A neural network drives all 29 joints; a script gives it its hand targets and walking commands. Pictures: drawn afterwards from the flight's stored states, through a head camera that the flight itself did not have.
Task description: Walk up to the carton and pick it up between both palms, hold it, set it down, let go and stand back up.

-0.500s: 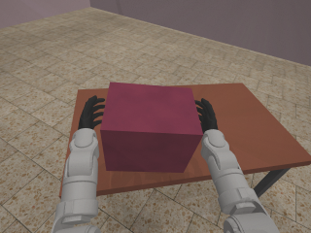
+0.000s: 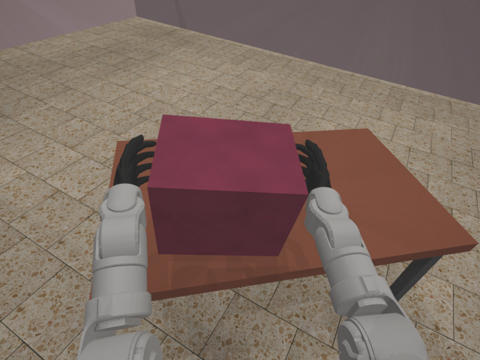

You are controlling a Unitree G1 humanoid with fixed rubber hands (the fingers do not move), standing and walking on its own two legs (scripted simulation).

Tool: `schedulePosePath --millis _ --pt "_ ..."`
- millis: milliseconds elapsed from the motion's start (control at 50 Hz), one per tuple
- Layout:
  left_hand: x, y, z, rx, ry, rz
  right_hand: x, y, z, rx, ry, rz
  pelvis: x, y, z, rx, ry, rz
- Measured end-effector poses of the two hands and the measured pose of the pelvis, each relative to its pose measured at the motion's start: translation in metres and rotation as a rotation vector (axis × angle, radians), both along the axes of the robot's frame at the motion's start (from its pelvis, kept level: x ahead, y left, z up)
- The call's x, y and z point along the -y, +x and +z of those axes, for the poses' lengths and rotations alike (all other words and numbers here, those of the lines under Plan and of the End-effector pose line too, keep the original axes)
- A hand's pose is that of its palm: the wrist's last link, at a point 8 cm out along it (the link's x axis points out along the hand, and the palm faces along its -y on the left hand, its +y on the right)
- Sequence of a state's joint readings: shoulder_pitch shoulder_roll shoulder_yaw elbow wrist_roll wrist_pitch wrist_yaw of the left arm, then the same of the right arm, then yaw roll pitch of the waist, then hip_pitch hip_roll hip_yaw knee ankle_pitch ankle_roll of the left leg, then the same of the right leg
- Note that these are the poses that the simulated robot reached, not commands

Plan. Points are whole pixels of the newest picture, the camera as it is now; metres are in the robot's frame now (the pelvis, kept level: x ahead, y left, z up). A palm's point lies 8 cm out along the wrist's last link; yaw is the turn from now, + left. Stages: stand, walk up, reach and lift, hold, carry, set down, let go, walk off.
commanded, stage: reach and lift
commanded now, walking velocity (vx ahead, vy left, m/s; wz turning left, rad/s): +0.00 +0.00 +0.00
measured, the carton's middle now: (223, 189) +0.39 +0.00 +0.11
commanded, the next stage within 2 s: hold in 0.68 s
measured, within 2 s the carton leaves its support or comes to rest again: neither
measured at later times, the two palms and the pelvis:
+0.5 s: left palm (128, 179) +0.36 +0.15 +0.16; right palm (319, 182) +0.36 -0.16 +0.15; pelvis +0.00 +0.00 +0.00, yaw +0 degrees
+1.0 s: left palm (110, 178) +0.34 +0.17 +0.18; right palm (314, 172) +0.35 -0.14 +0.18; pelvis -0.01 +0.00 +0.00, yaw +0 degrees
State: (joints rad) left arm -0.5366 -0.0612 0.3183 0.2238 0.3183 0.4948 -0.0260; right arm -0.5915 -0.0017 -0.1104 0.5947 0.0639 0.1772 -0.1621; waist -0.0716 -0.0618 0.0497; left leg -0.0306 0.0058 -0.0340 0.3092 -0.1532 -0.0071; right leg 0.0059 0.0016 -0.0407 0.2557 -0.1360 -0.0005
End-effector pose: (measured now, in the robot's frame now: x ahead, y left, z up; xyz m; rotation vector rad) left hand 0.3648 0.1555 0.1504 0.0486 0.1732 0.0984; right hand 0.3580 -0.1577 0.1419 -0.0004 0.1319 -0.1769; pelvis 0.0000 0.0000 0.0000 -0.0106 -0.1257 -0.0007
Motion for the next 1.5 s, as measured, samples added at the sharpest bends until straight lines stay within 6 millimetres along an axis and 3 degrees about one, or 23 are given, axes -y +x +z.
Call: schedulePosePath --millis 740,960,1500 --pt "0.001 -0.001 0.018 0.012 0.005 0.004 0.001 0.000 0.017 0.022 0.009 0.002 -0.001 0.000 0.000 0.021 -0.002 0.001" --pt "-0.014 -0.022 0.033 0.027 -0.005 0.055 -0.013 -0.006 0.038 0.050 0.013 0.044 0.000 -0.004 -0.001 0.047 -0.002 -0.001" --pt "-0.010 -0.018 0.032 0.014 0.004 0.045 -0.009 -0.006 0.034 0.049 0.014 0.031 0.003 -0.005 -0.001 0.054 -0.002 0.006"
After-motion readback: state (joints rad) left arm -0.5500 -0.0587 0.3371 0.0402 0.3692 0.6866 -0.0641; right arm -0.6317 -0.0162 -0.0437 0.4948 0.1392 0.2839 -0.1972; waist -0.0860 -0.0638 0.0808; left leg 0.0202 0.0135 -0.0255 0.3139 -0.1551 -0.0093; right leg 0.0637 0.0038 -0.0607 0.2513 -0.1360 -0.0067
